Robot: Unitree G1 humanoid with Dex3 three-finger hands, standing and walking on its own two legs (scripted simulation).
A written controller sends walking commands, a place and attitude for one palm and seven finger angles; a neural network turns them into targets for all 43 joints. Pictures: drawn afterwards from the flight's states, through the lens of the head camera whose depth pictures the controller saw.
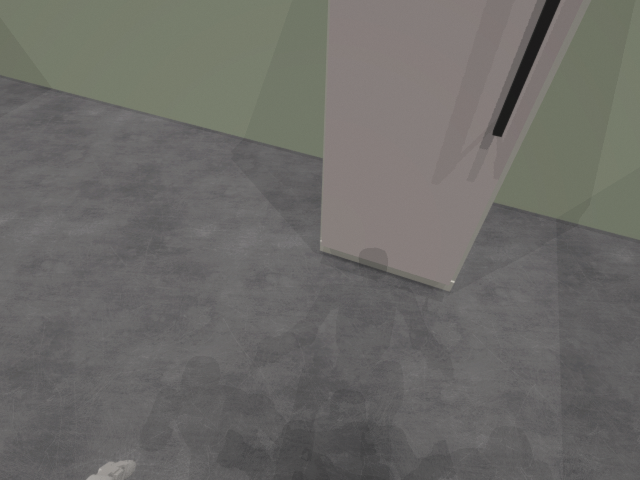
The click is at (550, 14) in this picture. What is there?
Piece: fridge door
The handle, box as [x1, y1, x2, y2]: [492, 0, 560, 136]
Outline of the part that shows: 560,0 546,0 494,127 492,134 501,136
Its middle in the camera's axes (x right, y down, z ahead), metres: +0.42 -0.42 +0.73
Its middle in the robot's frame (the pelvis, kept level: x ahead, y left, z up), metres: +0.88 -0.36 +0.23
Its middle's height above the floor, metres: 0.99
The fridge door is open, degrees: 0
